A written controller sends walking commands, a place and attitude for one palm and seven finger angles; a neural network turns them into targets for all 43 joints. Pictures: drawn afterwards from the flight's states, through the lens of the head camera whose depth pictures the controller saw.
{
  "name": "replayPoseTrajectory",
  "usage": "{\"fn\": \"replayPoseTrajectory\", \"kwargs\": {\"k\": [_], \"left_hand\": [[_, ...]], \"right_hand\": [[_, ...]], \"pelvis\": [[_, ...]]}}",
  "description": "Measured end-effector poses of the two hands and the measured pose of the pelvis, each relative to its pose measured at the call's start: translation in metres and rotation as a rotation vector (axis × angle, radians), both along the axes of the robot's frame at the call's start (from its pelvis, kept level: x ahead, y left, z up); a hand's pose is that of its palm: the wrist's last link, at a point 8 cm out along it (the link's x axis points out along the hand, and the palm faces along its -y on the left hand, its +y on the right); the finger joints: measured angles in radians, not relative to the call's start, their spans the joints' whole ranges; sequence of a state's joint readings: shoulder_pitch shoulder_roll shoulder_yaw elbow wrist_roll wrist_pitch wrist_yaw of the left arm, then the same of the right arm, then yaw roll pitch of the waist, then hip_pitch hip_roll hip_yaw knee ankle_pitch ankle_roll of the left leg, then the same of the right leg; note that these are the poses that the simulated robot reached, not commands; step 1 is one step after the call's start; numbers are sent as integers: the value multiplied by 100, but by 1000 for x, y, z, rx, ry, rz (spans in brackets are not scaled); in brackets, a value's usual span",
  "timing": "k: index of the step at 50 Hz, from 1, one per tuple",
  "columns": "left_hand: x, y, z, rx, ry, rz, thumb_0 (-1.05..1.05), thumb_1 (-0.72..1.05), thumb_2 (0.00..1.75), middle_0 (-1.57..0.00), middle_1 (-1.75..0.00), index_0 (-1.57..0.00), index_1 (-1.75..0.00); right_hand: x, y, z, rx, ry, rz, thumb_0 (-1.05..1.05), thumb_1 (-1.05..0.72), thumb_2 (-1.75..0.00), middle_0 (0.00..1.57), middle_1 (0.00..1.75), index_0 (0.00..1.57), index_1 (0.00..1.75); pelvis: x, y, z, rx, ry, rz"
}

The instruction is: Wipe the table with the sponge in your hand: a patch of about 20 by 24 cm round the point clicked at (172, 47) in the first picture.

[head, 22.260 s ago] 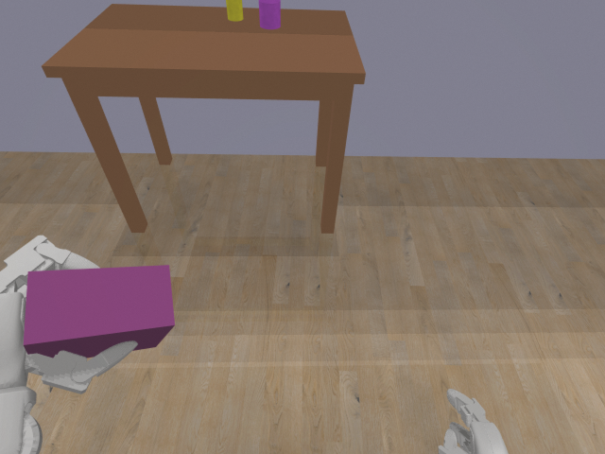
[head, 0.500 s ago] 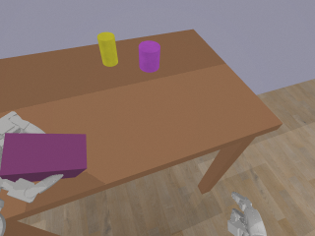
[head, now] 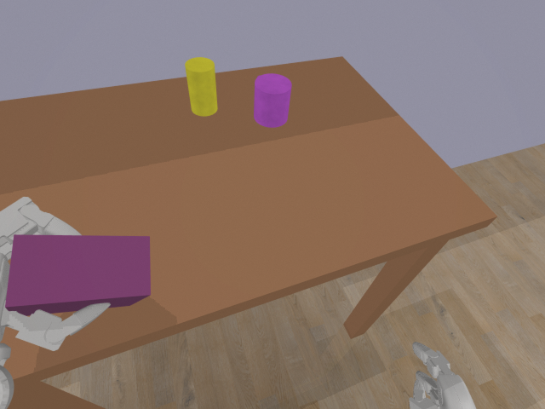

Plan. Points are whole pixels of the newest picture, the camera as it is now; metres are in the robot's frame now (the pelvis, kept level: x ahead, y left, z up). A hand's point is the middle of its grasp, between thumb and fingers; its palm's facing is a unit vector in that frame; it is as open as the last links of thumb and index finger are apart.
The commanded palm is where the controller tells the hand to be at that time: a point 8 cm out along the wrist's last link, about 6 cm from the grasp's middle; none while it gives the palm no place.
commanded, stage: come to a stop and stand still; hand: left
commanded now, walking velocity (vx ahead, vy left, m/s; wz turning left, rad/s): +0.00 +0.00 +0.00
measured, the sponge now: (101, 275) +0.23 +0.21 +0.13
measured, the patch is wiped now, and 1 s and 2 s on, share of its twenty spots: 0.00 0.00 0.00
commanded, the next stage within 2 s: look again from close up in 0.52 s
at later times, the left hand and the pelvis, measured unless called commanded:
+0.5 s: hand out of the picture +0.20 +0.31 +0.16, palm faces +0.40 -0.85 -0.34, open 9.9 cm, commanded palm +0.14 +0.34 +0.18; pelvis -0.02 +0.06 +0.01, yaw +0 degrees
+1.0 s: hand (3, 285) +0.20 +0.28 +0.16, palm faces +0.36 -0.86 -0.36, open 9.9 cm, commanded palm +0.14 +0.32 +0.18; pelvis -0.02 +0.04 +0.01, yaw +0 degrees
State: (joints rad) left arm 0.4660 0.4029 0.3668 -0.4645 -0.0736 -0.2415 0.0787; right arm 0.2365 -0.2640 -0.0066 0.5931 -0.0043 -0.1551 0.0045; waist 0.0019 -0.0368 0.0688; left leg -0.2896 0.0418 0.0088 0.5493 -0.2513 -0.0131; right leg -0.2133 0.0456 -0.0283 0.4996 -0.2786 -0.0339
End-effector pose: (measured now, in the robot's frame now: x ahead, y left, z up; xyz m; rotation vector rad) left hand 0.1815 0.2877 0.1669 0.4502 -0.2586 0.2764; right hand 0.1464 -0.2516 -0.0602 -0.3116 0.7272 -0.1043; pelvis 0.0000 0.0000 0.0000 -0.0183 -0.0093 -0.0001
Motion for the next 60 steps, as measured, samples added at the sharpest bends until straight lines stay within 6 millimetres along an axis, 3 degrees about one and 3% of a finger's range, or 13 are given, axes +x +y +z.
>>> {"fn": "replayPoseTrajectory", "kwargs": {"k": [7,15,21,27,42,60], "left_hand": [[-9,35,9,-10,-49,77,-1,-49,104,-74,-135,-76,-135],[-17,50,12,-21,-65,72,-1,-49,104,-74,-135,-76,-135],[-18,60,4,-35,-33,90,-1,-49,104,-74,-135,-76,-135],[-19,60,6,-42,-43,78,-1,-49,104,-74,-135,-76,-135],[-22,46,7,-31,-22,46,-1,-49,104,-74,-135,-76,-135],[-20,24,7,-53,2,55,-1,-49,104,-74,-135,-76,-135]], "right_hand": [[10,40,5,17,-24,31,2,-91,-90,20,30,20,30],[24,94,11,80,-88,81,2,-90,-90,20,30,20,30],[22,113,10,93,-80,99,1,-90,-90,20,30,20,30],[15,110,9,74,-57,86,1,-90,-90,20,30,20,30],[-2,73,10,40,-52,-1,2,-90,-90,20,30,20,30],[2,57,8,72,-67,-15,2,-90,-90,20,30,20,30]], "pelvis": [[-9,23,3,-11,-10,7],[-16,45,4,-13,-10,2],[-18,54,5,-13,-9,1],[-19,57,5,-13,-13,2],[-20,48,7,-11,-21,1],[-16,27,8,-4,-23,-4]]}}
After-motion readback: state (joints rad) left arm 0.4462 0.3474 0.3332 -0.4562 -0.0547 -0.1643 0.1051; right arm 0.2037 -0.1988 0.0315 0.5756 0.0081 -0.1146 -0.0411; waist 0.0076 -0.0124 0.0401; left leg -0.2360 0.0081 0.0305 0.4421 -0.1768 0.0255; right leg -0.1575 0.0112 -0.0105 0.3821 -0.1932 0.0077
